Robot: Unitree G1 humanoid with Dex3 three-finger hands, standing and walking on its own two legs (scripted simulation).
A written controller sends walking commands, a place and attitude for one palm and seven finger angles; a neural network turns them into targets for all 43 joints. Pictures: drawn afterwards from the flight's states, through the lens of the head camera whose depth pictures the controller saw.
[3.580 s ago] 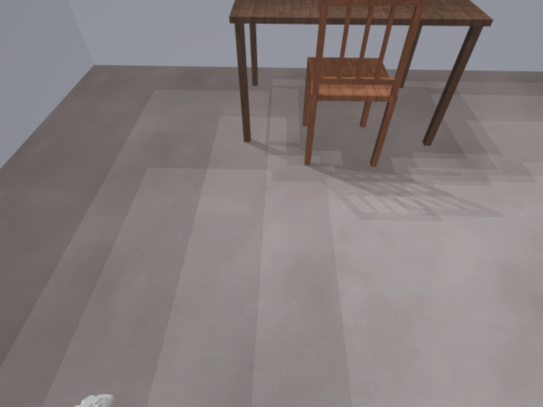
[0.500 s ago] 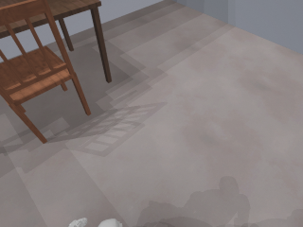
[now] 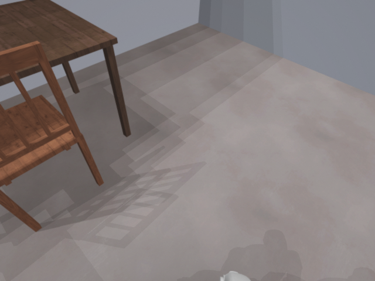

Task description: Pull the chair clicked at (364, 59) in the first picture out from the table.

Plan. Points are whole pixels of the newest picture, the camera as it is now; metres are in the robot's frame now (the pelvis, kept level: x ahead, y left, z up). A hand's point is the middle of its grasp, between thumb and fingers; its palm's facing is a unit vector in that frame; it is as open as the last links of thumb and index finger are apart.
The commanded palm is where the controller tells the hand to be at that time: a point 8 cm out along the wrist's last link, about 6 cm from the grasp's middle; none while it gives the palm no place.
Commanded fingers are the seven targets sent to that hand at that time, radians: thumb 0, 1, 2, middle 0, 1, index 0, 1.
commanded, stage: walk to a spot facing it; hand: left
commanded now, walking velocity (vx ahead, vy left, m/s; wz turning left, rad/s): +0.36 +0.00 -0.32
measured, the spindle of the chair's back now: (7, 117) +0.60 +0.68 -0.10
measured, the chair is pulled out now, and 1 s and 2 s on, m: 0.00 0.00 0.00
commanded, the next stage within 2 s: turn to face it in 0.32 s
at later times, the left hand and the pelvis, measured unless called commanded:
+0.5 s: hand (148, 240) +0.25 +0.12 -0.18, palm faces +0.00 -0.98 -0.18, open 7.2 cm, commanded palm none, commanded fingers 0.00 0.90 0.90 -0.20 -0.30 -0.20 -0.30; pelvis +0.21 -0.05 -0.01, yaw -2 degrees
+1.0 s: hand (142, 201) +0.36 +0.16 -0.16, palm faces +0.24 -0.93 -0.28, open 7.4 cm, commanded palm none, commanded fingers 0.00 0.90 0.90 -0.20 -0.30 -0.20 -0.30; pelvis +0.29 -0.07 -0.02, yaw +12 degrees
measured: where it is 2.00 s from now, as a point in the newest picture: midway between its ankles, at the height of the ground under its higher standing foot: outside the picture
